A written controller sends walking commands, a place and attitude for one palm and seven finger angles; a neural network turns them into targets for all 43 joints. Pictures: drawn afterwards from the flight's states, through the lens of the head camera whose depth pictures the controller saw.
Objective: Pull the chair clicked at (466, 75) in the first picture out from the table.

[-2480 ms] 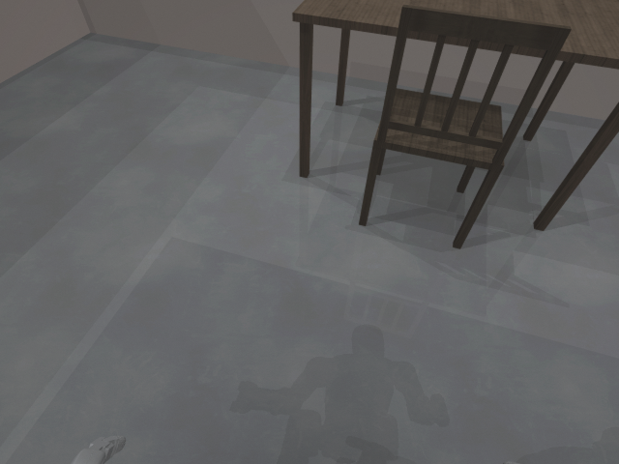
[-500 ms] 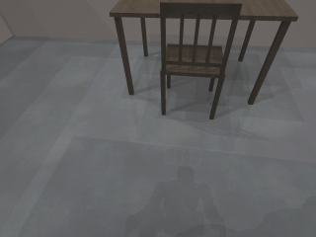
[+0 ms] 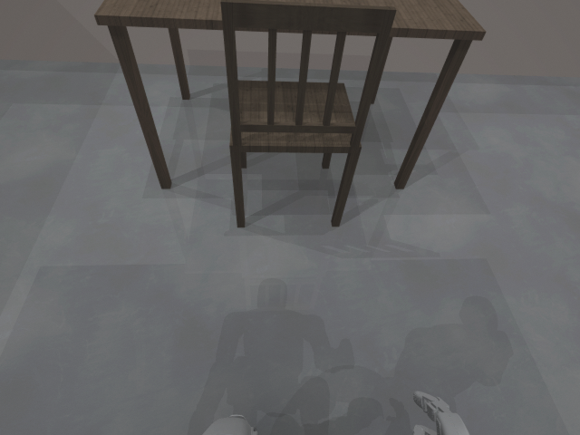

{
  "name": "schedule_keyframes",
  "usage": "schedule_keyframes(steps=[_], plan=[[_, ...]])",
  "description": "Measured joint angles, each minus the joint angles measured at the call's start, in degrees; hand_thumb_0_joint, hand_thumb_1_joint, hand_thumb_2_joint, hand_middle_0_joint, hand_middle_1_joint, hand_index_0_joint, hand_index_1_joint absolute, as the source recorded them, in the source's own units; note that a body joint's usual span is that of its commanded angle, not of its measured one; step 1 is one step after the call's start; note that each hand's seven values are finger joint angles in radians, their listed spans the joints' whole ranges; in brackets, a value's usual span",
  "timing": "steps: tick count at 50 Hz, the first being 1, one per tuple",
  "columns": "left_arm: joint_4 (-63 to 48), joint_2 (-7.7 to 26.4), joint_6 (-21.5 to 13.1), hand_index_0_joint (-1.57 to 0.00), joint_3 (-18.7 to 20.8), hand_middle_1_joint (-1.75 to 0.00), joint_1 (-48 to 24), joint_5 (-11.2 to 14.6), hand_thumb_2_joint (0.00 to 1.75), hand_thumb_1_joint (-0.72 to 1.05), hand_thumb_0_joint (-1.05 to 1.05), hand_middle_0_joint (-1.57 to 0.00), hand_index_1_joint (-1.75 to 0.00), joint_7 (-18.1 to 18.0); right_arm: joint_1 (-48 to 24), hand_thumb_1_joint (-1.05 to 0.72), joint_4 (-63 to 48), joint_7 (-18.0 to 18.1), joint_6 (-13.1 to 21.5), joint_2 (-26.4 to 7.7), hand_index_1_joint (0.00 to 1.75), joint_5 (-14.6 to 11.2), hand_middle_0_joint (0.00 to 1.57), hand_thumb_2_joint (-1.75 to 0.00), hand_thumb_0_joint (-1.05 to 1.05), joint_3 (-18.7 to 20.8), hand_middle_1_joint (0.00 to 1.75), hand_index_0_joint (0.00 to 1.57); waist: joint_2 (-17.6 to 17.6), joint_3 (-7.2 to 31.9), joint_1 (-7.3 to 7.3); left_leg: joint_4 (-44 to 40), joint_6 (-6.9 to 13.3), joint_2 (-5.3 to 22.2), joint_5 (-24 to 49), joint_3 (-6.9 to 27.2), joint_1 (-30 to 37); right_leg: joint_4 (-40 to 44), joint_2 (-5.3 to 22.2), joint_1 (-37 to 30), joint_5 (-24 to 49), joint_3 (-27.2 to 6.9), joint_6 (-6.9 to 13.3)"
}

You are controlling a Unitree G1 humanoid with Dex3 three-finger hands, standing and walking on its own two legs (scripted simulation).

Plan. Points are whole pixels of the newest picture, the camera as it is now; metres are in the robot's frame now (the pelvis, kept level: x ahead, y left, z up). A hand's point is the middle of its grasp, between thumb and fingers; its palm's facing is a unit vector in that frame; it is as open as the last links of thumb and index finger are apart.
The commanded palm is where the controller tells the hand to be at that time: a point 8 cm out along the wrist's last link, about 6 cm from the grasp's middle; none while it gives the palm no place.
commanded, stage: walk to a spot facing it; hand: left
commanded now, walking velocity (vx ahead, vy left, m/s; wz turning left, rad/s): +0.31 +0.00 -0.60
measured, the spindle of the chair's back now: (302, 81) +1.00 +0.08 -0.07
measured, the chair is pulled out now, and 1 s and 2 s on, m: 0.00 0.00 0.00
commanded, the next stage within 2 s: none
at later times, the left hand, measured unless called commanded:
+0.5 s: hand (203, 326) +0.30 +0.19 -0.16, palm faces -0.31 -0.94 -0.14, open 7.4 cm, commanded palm none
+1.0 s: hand (216, 272) +0.41 +0.19 -0.15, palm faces -0.47 -0.85 -0.25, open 7.4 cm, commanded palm none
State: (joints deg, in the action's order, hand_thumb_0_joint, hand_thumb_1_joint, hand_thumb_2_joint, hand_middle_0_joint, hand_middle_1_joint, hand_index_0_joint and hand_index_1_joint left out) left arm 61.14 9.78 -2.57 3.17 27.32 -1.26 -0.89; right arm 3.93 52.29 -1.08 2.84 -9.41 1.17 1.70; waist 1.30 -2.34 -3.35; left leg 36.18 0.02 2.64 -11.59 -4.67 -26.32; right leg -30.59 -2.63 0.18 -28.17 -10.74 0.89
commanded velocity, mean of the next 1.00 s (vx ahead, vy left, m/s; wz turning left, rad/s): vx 0.04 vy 0.00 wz -0.60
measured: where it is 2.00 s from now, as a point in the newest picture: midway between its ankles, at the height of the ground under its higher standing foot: (276, 411)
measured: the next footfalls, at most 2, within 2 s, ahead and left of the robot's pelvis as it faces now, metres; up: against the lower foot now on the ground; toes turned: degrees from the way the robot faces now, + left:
right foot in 0.64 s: +0.23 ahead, -0.08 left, +0.00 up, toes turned -29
left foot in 1.04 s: +0.38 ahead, +0.12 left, +0.00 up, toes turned -33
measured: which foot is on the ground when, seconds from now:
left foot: down 0.00-0.62, up 0.64-1.00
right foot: down 0.00-0.00, up 0.02-0.62, down 0.64-1.00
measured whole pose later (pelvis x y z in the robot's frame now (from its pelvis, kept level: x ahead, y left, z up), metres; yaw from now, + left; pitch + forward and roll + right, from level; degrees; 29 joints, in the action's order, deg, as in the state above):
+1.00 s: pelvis +0.25 +0.04 +0.01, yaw -35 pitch +1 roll +0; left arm 52.9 12.7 2.1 4.9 12.9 -1.5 -0.2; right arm 2.5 48.7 1.1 -1.1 -11.7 0.8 2.9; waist 0.4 -3.9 -2.6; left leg 44.0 -4.8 4.4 -22.5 -0.7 -24.1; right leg -32.5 -3.2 18.2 -15.6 -4.7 0.9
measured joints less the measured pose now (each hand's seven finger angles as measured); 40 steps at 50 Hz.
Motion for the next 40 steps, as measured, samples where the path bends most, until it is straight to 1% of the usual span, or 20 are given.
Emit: schedule_keyframes(steps=[2,3,4,6,8,13,15,18,23,26,29,31,32,33,34,35,36,37,38,40], plan=[[0.35,1.15,0.91,-0.20,0.74,-0.30,-2.20,0.54,0.90,0.90,0.00,-0.20,-0.30,0.41,0.35,-0.91,-0.40,0.35,1.06,0.82,0.30,0.15,0.20,-0.90,0.00,-0.66,0.30,0.20,1.12,-0.87,0.17,3.05,2.50,0.47,-2.98,-2.38,1.47,-21.05,-0.22,8.26,-1.18,2.14,0.48],[0.23,1.75,1.23,-0.20,1.00,-0.30,-3.35,0.54,0.90,0.90,0.00,-0.20,-0.30,0.54,1.08,-0.91,-0.36,0.51,1.29,1.10,0.30,0.16,0.20,-0.90,0.00,-0.85,0.30,0.20,1.36,-1.05,0.35,2.82,3.14,0.84,-4.13,-3.47,3.22,-29.65,-0.07,12.22,0.09,3.81,0.54],[-0.04,2.39,1.52,-0.20,1.34,-0.30,-4.64,0.37,0.90,0.90,0.00,-0.20,-0.30,0.76,2.13,-0.91,-0.09,0.74,1.48,1.34,0.30,0.16,0.20,-0.90,0.00,-0.90,0.30,0.20,1.49,-1.06,0.67,1.63,3.41,1.05,-4.63,-4.35,5.20,-35.93,0.49,15.87,2.32,5.76,0.45],[-1.36,3.66,2.14,-0.20,2.05,-0.30,-7.54,-0.09,0.90,0.90,0.00,-0.20,-0.30,1.37,4.86,-0.91,0.87,1.29,1.78,1.63,0.30,0.18,0.20,-0.90,0.00,-0.78,0.30,0.20,1.62,-0.97,1.24,-1.97,3.43,1.09,-4.34,-5.67,9.11,-42.09,2.23,22.01,7.08,9.14,0.08],[-3.37,4.57,2.58,-0.20,2.61,-0.30,-10.22,-0.35,0.90,0.91,0.00,-0.20,-0.30,1.73,7.83,-0.91,2.41,1.98,2.01,1.69,0.30,-0.07,0.20,-0.90,0.00,-0.25,0.30,0.20,1.62,-0.63,1.44,-5.51,3.52,0.89,-3.99,-6.92,12.36,-43.42,3.60,27.09,11.20,10.69,-0.38],[-7.00,4.90,3.72,-0.20,3.46,-0.30,-14.70,-0.77,0.90,0.91,0.00,-0.20,-0.30,1.99,14.03,-0.94,5.72,3.03,1.63,-0.06,0.30,-0.38,0.20,-0.90,-0.01,0.72,0.30,0.20,1.56,0.40,2.42,-10.86,4.26,-0.36,-4.67,-10.55,17.74,-43.14,5.45,36.08,18.68,10.67,-1.60],[-7.56,4.61,4.25,-0.19,3.47,-0.30,-15.99,-0.80,0.90,0.91,0.00,-0.20,-0.30,2.00,16.00,-0.93,6.80,3.18,1.31,-0.15,0.30,-0.38,0.20,-0.90,-0.01,0.51,0.30,0.20,1.46,0.29,2.97,-11.68,4.43,-0.71,-5.51,-11.77,19.15,-42.32,5.61,37.76,19.87,10.73,-2.06],[-7.57,3.80,5.05,-0.19,3.13,-0.30,-17.41,-0.73,0.90,0.91,0.00,-0.19,-0.30,2.07,18.25,-0.92,8.03,3.32,0.82,0.34,0.30,-0.30,0.20,-0.90,0.00,0.04,0.30,0.20,1.19,-0.38,3.88,-12.08,4.44,-0.89,-7.10,-13.54,20.95,-39.34,5.42,38.15,20.14,11.70,-2.48],[-6.82,1.67,6.24,-0.20,1.85,-0.30,-19.23,-0.55,0.90,0.91,0.00,-0.20,-0.30,2.43,20.28,-0.91,9.13,3.25,0.00,1.94,0.30,0.12,0.20,-0.90,0.00,-0.56,0.30,0.20,0.56,-2.25,5.49,-11.25,4.23,-0.64,-10.32,-16.55,23.19,-29.31,5.27,34.62,17.44,15.41,-2.39],[-6.67,0.24,6.49,-0.20,1.10,-0.30,-20.27,-0.45,0.90,0.91,0.00,-0.20,-0.30,2.49,20.48,-0.91,9.43,3.04,-0.64,2.76,0.30,0.32,0.20,-0.90,0.00,-0.61,0.30,0.20,0.10,-3.47,6.26,-9.65,3.66,0.00,-12.78,-18.65,24.06,-22.15,4.82,31.30,13.79,17.67,-1.58],[-7.13,-0.96,6.09,-0.20,0.46,-0.30,-21.01,-0.42,0.90,0.91,0.00,-0.20,-0.30,2.42,20.41,-0.91,9.40,2.63,-1.36,3.07,0.30,0.25,0.20,-0.90,0.00,-0.34,0.30,0.20,-0.92,-4.26,6.67,-6.02,2.61,1.71,-16.10,-20.66,24.12,-15.86,3.52,27.46,10.43,19.43,-0.26],[-7.69,-1.32,4.92,-0.20,0.10,-0.30,-20.98,-0.48,0.90,0.90,0.00,-0.20,-0.30,2.42,20.68,-0.91,9.15,2.18,-1.91,3.09,0.30,-0.01,0.20,-0.90,0.00,-0.10,0.30,0.20,-1.63,-4.26,6.57,0.59,1.65,3.88,-18.35,-21.22,22.50,-9.88,2.47,23.29,11.30,20.16,0.94],[-8.06,-1.12,3.96,-0.20,-0.02,-0.30,-20.78,-0.55,0.90,0.90,0.00,-0.20,-0.30,2.34,20.81,-0.90,8.96,1.83,-2.35,3.23,0.30,-0.37,0.20,-0.90,0.00,-0.04,0.30,0.20,-1.44,-4.00,6.20,7.45,0.82,5.35,-18.40,-20.53,19.89,-7.53,2.13,21.59,13.07,19.88,3.00],[-8.35,-1.00,3.06,-0.20,0.00,-0.30,-20.67,-0.30,0.90,0.90,0.00,-0.20,-0.30,2.00,19.93,-0.90,8.78,1.58,-3.04,3.13,0.30,-0.66,0.20,-0.90,0.00,0.00,0.30,0.20,-1.47,-4.20,5.55,16.85,-0.75,6.09,-19.66,-17.23,15.92,-8.59,1.62,21.82,11.88,19.41,4.21],[-8.54,-0.84,2.53,-0.20,-0.03,-0.30,-20.47,0.10,0.90,0.90,0.00,-0.20,-0.30,1.54,18.52,-0.90,8.39,1.61,-3.78,2.89,0.30,-0.79,0.20,-0.90,0.00,0.06,0.30,0.20,-1.42,-4.69,5.12,25.49,-1.78,5.60,-20.85,-12.62,11.97,-9.46,1.21,21.55,10.48,18.82,4.67],[-8.59,-0.66,2.39,-0.20,-0.01,-0.30,-20.05,0.41,0.90,0.90,0.00,-0.20,-0.30,1.06,16.90,-0.90,7.77,1.70,-4.39,2.57,0.30,-0.81,0.20,-0.90,0.01,0.25,0.30,0.20,-1.43,-5.08,4.76,31.71,-2.37,4.96,-20.49,-8.53,8.69,-9.17,0.73,20.64,9.73,18.20,4.72],[-8.48,-0.42,2.50,-0.20,0.06,-0.30,-19.38,0.63,0.90,0.90,0.00,-0.20,-0.30,0.66,15.20,-0.90,6.95,1.74,-4.83,2.19,0.30,-0.72,0.20,-0.90,0.01,0.48,0.30,0.20,-1.45,-5.05,4.48,35.34,-2.83,4.62,-19.23,-5.33,5.89,-8.07,0.24,19.60,9.69,17.48,4.55],[-8.21,-0.17,2.76,-0.20,0.17,-0.30,-18.58,0.73,0.90,0.90,0.00,-0.20,-0.30,0.32,13.44,-0.91,5.96,1.77,-5.09,1.76,0.30,-0.56,0.20,-0.90,0.01,0.70,0.30,0.20,-1.48,-4.68,4.27,36.74,-3.19,4.60,-17.73,-2.87,3.52,-6.57,-0.19,18.67,10.20,16.63,4.10],[-7.82,0.10,3.03,-0.20,0.28,-0.30,-17.78,0.70,0.90,0.90,0.00,-0.20,-0.30,0.03,11.61,-0.91,4.88,1.82,-5.21,1.32,0.30,-0.37,0.20,-0.90,0.01,0.90,0.30,0.20,-1.52,-4.16,4.22,36.55,-3.53,4.75,-16.32,-0.89,1.48,-5.01,-0.51,17.92,10.99,15.77,3.66],[-6.96,0.64,3.47,-0.20,0.46,-0.30,-16.52,0.49,0.90,0.90,0.00,-0.20,-0.30,-0.24,8.00,-0.91,2.51,2.05,-5.11,0.45,0.30,-0.09,0.20,-0.90,0.01,1.24,0.30,0.20,-1.59,-3.18,4.35,33.46,-4.21,5.14,-14.21,1.98,-1.62,-2.49,-0.76,17.02,12.31,14.08,3.49]])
